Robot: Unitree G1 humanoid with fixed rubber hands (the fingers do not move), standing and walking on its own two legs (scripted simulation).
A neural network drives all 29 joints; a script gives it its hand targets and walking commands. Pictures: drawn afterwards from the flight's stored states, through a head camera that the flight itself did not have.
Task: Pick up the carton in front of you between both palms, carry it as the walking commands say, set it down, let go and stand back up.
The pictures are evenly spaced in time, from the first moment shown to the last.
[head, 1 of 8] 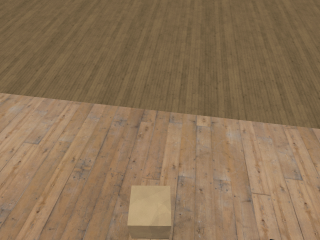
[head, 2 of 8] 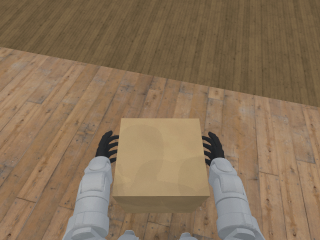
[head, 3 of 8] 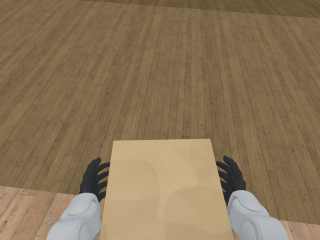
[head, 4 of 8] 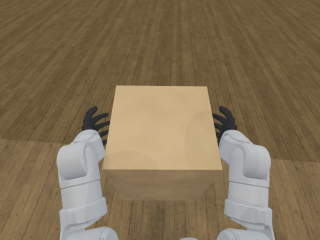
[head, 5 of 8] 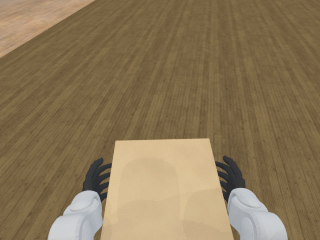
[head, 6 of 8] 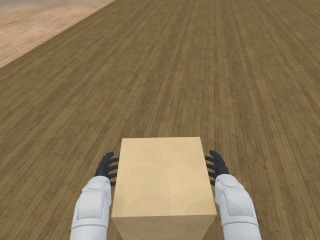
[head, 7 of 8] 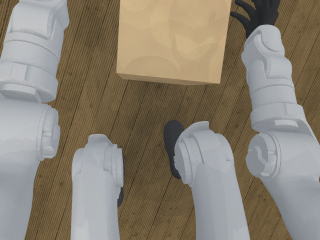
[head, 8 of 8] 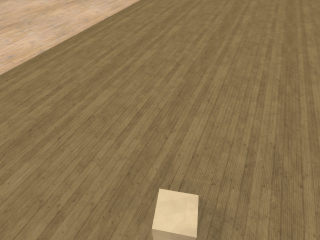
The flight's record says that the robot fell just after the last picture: no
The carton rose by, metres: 1.11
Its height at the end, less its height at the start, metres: +0.38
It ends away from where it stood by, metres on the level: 6.60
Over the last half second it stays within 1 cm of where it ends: yes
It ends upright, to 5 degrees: yes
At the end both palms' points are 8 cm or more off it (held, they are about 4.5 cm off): yes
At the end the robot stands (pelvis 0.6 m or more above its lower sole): yes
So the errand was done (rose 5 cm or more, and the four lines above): yes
